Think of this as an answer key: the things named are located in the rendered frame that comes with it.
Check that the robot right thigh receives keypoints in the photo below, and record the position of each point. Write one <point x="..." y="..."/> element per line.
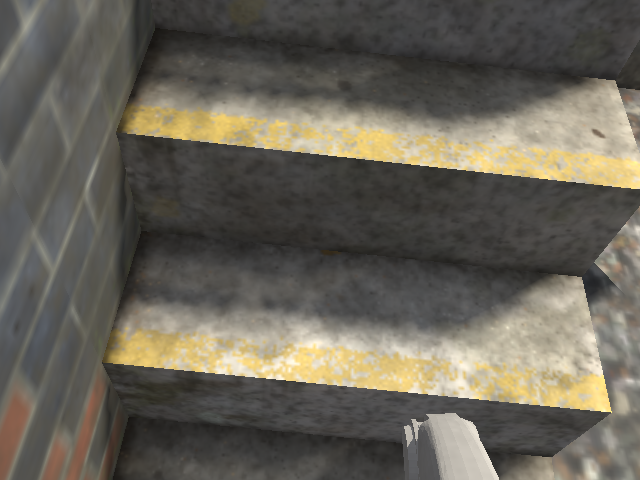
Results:
<point x="444" y="447"/>

